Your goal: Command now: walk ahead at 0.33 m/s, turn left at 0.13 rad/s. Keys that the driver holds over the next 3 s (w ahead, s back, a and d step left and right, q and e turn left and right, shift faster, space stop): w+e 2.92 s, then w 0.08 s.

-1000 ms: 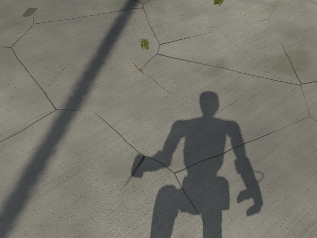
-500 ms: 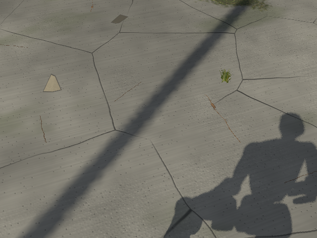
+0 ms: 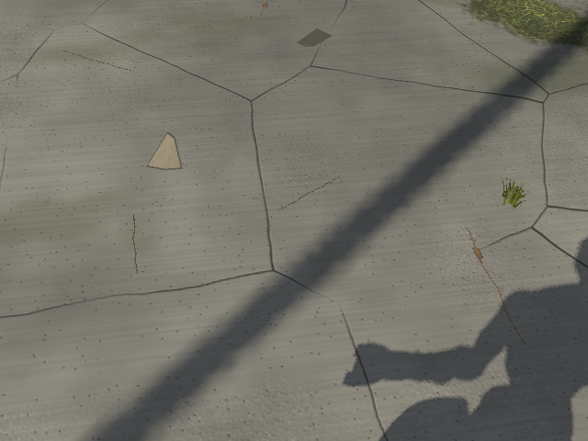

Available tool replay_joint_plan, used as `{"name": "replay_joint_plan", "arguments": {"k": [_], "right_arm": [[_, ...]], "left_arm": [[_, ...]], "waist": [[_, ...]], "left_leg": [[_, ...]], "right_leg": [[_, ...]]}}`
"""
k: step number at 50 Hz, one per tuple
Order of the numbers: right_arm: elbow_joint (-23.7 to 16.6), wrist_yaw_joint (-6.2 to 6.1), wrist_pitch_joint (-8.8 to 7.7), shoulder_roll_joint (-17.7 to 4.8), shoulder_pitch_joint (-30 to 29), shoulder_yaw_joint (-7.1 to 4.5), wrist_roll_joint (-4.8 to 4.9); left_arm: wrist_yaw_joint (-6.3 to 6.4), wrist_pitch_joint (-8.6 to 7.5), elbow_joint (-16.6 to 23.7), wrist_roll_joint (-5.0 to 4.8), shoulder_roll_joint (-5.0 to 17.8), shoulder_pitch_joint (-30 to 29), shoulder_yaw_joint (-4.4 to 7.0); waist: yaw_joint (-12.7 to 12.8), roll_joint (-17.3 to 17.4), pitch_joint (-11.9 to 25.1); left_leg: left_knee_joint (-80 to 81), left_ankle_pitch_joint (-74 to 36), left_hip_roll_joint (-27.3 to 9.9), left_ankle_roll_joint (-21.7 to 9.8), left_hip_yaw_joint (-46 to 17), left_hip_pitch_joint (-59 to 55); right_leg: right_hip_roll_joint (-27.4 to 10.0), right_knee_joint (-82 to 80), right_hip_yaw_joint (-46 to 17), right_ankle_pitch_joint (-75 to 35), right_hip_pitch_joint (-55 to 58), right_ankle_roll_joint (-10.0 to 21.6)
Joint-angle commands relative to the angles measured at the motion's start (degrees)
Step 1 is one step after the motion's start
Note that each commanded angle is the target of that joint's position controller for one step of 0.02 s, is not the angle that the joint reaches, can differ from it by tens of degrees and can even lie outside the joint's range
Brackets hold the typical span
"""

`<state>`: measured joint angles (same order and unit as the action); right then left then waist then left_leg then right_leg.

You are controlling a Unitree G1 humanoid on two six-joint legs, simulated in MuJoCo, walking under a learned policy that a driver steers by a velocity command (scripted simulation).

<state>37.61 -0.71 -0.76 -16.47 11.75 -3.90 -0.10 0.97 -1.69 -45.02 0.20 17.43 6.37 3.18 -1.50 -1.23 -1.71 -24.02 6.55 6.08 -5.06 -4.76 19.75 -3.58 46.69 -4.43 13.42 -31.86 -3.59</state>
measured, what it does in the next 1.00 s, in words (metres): walks ahead, turning right: right foot, then left foot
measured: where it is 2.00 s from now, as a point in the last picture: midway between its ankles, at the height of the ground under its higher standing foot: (495, 282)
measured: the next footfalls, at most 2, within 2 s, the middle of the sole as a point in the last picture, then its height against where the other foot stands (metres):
right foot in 0.22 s outside the picture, level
left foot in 0.64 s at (291, 439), level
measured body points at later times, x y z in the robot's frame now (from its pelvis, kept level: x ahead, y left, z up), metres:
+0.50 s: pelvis +0.18 -0.08 +0.01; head +0.21 -0.11 +0.46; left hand +0.22 +0.20 -0.10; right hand +0.36 -0.36 -0.08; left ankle +0.35 +0.05 -0.69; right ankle +0.09 -0.16 -0.74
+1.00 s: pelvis +0.45 -0.13 +0.00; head +0.47 -0.16 +0.45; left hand +0.75 -0.01 -0.08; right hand +0.33 -0.40 -0.12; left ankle +0.42 +0.01 -0.74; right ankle +0.51 -0.34 -0.69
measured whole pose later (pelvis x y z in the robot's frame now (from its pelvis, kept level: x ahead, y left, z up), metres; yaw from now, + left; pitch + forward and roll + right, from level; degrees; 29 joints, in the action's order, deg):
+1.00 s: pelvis +0.45 -0.13 +0.00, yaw -30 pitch +1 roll +3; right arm 48.0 0.3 -5.0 -16.9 17.9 -4.7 0.2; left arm -1.5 -1.6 -36.3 -1.3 17.8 7.5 3.7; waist -5.0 -2.6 -2.5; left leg -13.6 15.3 1.3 -0.1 9.1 -0.4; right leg -6.3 45.3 -2.1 2.7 -39.8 0.3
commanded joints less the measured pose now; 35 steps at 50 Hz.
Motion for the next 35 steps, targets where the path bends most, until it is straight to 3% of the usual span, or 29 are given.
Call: {"name": "replay_joint_plan", "arguments": {"k": [1, 6, 8, 10, 11, 12, 13, 14, 15, 17, 19, 21, 24, 28, 30, 31, 32, 33, 34, 35], "right_arm": [[-2.5, 0.08, -1.37, -9.16, 1.02, -2.08, -0.43], [-0.39, 0.88, -1.81, -9.8, 2.27, -1.79, -0.16], [-0.03, 1.07, -1.65, -9.43, 0.75, -1.59, 0.38], [-0.03, 1.2, -1.59, -7.06, -0.75, -0.85, 0.22], [-0.8, 1.24, -1.91, -3.91, -2.26, 0.12, -0.33], [-3.42, 1.43, -3.29, -1.93, -2.59, 0.57, -0.86], [-4.57, 1.28, -4.52, -5.53, -6.52, -0.1, 0.24], [-4.39, 1.53, -5.4, -7.24, -6.87, -0.67, 1.42], [-3.78, 1.71, -5.81, -6.68, -7.18, -0.57, 1.16], [-3.88, 1.92, -6.29, -6.11, -8.89, -0.74, -0.38], [-4.13, 2.29, -6.33, -4.37, -9.91, -0.47, -0.29], [-4.26, 2.47, -6.15, -2.6, -11.98, 0.08, -0.05], [-5.13, 2.77, -6.11, -1.66, -16.57, 0.51, 0.49], [-5.57, 2.8, -6.44, -4.08, -17.53, -0.32, 1.14], [-4.82, 2.45, -6.7, -5.74, -14.02, -1.12, 1.2], [-3.47, 2.02, -6.84, -7.15, -8.98, -1.99, 0.86], [-2.14, 1.53, -6.96, -9.28, -1.19, -2.93, 0.2], [-1.08, 0.93, -6.5, -12.98, 8.22, -3.78, -0.63], [0.44, 1.7, -5.8, -14.23, 9.1, -3.76, -0.64], [-0.35, 1.56, -5.52, -8.16, 6.11, -2.42, 0.16]], "left_arm": [[-0.58, -1.49, 3.03, -0.39, 4.3, -0.46, 0.58], [-1.56, -2.66, 3.65, -1.31, 4.94, -0.56, 0.43], [-2.05, -3.08, 2.72, -1.32, 4.33, 2.24, 0.29], [-2.09, -3.09, 0.22, -1.12, 4.69, 8.5, 0.63], [-1.8, -3.14, -0.89, -1.16, 6.94, 13.28, 1.18], [-1.46, -2.79, -1.34, -1.59, 13.36, 16.56, 2.84], [-1.94, -2.95, -1.16, -0.86, 12.89, 20.61, 3.05], [-1.97, -3.43, -0.45, -0.42, 10.42, 19.6, 2.42], [-1.86, -3.53, 0.34, -0.41, 8.95, 18.47, 2.15], [-1.24, -2.96, 1.16, -1.08, 7.64, 17.23, 1.72], [-0.48, -2.14, 1.61, -1.15, 6.64, 17.06, 1.47], [0.26, -1.66, 2.19, -1.17, 7.54, 16.59, 1.88], [0.85, -1.13, 2.05, -1.43, 8.32, 18.37, 2.42], [1.08, -0.61, 1.86, -2.14, 8.63, 19.51, 2.99], [1.05, -0.35, 2.3, -2.1, 8.7, 18.19, 3.31], [0.94, -0.32, 2.87, -1.95, 7.87, 17.21, 3.11], [0.63, -0.38, 4.09, -1.32, 5.97, 15.85, 2.47], [0.74, -0.58, 5.92, -0.32, 1.89, 17.21, 1.3], [0.56, -1.29, 7.14, -2.1, 0.05, 24.81, 0.38], [0.56, -1.19, 5.27, -3.06, 5.98, 22.43, 1.69]], "waist": [[-1.39, 8.74, 6.85], [-2.19, 8.36, 3.39], [-0.15, 7.14, 3.0], [2.75, 4.86, 3.78], [4.07, -0.98, 3.71], [2.79, -14.09, 2.63], [7.08, -14.47, 0.79], [6.28, -9.63, -0.11], [5.9, -7.33, 0.5], [5.19, -4.73, 0.91], [4.4, -5.29, 1.46], [4.56, -5.32, 1.12], [6.07, -6.02, -0.18], [5.57, -6.62, -0.53], [3.24, -7.49, 0.44], [0.54, -7.06, 3.2], [-3.31, -5.35, 9.65], [-5.6, 4.15, 19.5], [-1.16, 23.56, 23.6], [-1.95, 14.89, 15.3]], "left_leg": [[11.76, 17.47, -16.42, -8.12, -14.63, -5.81], [11.84, 21.54, -19.19, -7.49, -14.74, -8.92], [10.12, 21.94, -18.31, -6.4, -12.01, -7.19], [4.26, 21.06, -15.07, -4.19, -7.35, -2.55], [-6.46, 17.78, -11.01, -1.46, -1.83, 2.21], [-21.4, 18.7, -3.05, 3.21, 7.87, 17.05], [-30.73, 26.89, -2.42, 4.02, 3.65, 28.59], [-35.01, 23.29, -5.46, 3.43, 0.35, 32.1], [-35.63, 18.67, -6.64, 3.33, 0.33, 32.4], [-31.06, 12.15, -7.94, 4.2, 0.96, 30.29], [-24.89, 7.38, -6.91, 5.86, 2.36, 25.01], [-17.56, 1.95, -5.4, 7.1, 3.53, 19.41], [-8.6, -5.08, -3.68, 7.86, 3.67, 12.6], [-3.79, -6.51, -3.91, 6.91, 1.46, 6.91], [-2.14, -3.91, -4.29, 5.22, 1.66, 1.58], [-0.26, -3.87, -4.23, 3.69, 2.48, -5.91], [-1.61, -3.08, -8.81, 0.92, -0.85, -18.63], [-2.17, 3.85, -20.24, -3.28, -15.06, -36.64], [5.33, 15.12, -30.59, -10.34, -40.11, -44.31], [7.22, 22.63, -28.89, -8.79, -37.08, -37.93]], "right_leg": [[-0.61, -4.9, 1.93, -3.15, 3.31, 0.55], [-0.19, -10.53, 3.63, 1.65, 3.76, 4.45], [0.74, -15.34, 5.48, 0.17, 9.15, 6.38], [1.83, -18.6, 5.51, 0.95, 18.55, 8.09], [-3.59, -23.21, -3.32, 4.41, 23.26, 10.35], [-12.28, -29.85, -22.49, 10.93, 31.93, 17.17], [-17.23, -34.93, -36.21, 16.26, 36.01, 22.43], [-16.63, -33.88, -34.42, 15.46, 37.48, 21.37], [-14.13, -33.24, -29.78, 11.27, 37.94, 19.8], [-11.14, -33.13, -23.23, -0.3, 36.65, 17.69], [-7.97, -33.85, -17.97, -8.23, 33.38, 16.7], [-5.39, -33.88, -13.52, -12.35, 29.0, 15.74], [-4.03, -33.3, -12.09, -12.23, 23.84, 14.78], [-6.06, -30.95, -16.72, -10.74, 24.27, 13.54], [-6.36, -27.5, -17.95, -14.9, 24.9, 12.39], [-4.15, -22.45, -16.69, -20.5, 24.03, 11.07], [-1.05, -11.48, -14.41, -20.53, 19.61, 9.34], [4.56, 6.72, -8.72, -6.05, 7.71, 6.8], [7.96, 21.21, -5.73, 21.93, -7.42, 4.95], [3.23, 27.06, -6.71, 17.76, -12.36, 4.48]]}}
Over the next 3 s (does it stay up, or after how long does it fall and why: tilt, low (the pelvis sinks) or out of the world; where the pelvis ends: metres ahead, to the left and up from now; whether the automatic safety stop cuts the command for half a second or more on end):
stays up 0.98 -1.06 0.00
